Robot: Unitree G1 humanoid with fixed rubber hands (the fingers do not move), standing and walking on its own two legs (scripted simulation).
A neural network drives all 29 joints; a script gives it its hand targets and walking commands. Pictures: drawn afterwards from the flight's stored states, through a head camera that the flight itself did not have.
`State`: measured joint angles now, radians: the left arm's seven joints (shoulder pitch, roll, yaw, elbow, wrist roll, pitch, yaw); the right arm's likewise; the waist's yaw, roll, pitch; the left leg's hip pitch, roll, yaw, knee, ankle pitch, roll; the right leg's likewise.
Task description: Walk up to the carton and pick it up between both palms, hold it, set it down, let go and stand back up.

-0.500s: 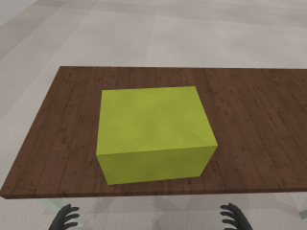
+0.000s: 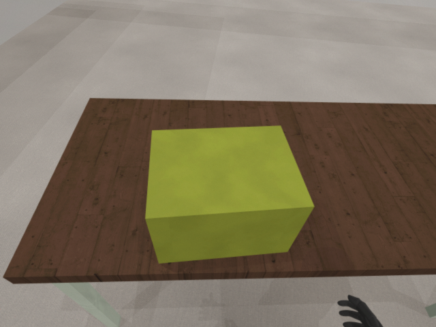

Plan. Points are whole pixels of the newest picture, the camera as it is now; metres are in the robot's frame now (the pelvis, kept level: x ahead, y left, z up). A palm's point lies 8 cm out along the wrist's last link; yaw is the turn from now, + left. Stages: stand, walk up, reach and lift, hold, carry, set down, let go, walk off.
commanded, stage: stand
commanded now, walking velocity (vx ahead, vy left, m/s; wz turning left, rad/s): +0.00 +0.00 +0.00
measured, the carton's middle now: (221, 192) +0.39 +0.01 +0.00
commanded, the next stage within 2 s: none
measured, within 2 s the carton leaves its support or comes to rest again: neither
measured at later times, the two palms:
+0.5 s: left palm out of the picture +0.04 +0.30 -0.11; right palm out of the picture +0.13 -0.27 -0.08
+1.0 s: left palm out of the picture +0.01 +0.30 -0.11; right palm out of the picture +0.11 -0.28 -0.08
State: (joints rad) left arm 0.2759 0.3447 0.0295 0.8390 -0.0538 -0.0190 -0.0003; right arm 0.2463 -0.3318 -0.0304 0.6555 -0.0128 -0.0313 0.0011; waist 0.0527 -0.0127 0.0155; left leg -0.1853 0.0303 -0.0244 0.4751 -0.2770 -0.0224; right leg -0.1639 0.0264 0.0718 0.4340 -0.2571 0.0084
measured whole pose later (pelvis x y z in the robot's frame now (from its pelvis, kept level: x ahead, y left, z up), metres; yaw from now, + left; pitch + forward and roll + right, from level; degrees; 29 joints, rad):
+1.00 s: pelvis -0.02 +0.00 +0.00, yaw +0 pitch -2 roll -1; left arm 0.28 0.35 0.03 0.95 -0.05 -0.03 0.00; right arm 0.25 -0.34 -0.02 0.72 -0.01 -0.03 -0.01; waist 0.05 0.00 0.01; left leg -0.19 0.03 -0.02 0.48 -0.25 -0.02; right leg -0.16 0.03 0.07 0.43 -0.23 0.01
